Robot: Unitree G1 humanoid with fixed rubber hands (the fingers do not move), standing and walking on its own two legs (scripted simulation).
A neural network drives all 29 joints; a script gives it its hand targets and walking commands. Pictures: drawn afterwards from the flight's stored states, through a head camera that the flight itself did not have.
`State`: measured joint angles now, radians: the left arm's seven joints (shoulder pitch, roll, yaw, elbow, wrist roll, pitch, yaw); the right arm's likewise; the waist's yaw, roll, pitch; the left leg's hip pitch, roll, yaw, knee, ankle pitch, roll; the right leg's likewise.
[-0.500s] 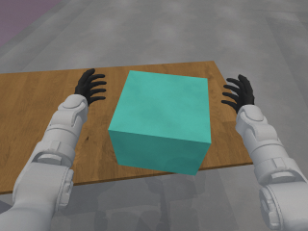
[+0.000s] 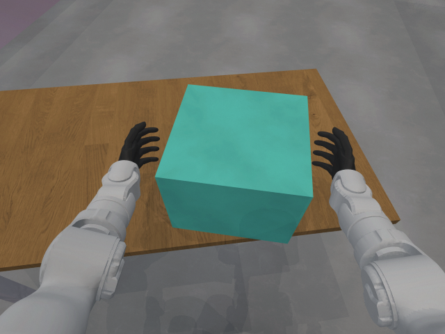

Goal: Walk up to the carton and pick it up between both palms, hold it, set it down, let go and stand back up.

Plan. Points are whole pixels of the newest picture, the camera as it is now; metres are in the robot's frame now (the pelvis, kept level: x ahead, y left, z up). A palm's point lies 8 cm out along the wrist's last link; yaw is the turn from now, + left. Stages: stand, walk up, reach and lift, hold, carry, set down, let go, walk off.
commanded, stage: reach and lift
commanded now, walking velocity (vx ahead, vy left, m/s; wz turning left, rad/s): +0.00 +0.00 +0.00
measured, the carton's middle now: (237, 163) +0.45 -0.03 +0.01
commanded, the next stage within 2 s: none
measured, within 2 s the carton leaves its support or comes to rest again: neither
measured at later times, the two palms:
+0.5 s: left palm (148, 161) +0.45 +0.15 +0.04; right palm (334, 169) +0.40 -0.21 +0.06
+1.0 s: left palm (153, 163) +0.45 +0.14 +0.04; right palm (326, 171) +0.41 -0.20 +0.04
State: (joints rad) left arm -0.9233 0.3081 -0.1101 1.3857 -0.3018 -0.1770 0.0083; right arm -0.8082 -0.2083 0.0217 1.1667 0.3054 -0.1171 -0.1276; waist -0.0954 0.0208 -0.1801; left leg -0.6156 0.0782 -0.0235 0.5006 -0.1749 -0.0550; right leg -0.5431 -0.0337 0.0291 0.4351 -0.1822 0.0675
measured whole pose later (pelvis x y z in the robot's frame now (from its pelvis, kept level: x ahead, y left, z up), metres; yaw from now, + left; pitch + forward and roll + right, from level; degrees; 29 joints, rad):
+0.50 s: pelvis -0.02 +0.01 -0.02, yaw -1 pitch +23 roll -2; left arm -1.10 0.25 -0.22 1.58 -0.37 -0.30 0.05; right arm -0.97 -0.19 0.02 1.34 0.34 -0.17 -0.10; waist -0.12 -0.01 -0.26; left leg -0.85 0.08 -0.03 0.66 -0.21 -0.05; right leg -0.78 -0.03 0.04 0.59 -0.20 0.08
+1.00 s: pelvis -0.01 +0.00 -0.01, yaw +0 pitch +21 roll -2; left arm -1.00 0.20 -0.01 1.49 -0.18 -0.32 0.05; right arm -0.87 -0.11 -0.17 1.23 0.14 -0.21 -0.16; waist -0.10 0.02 -0.22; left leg -0.75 0.07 -0.04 0.57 -0.19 -0.05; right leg -0.68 -0.04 0.02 0.50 -0.19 0.07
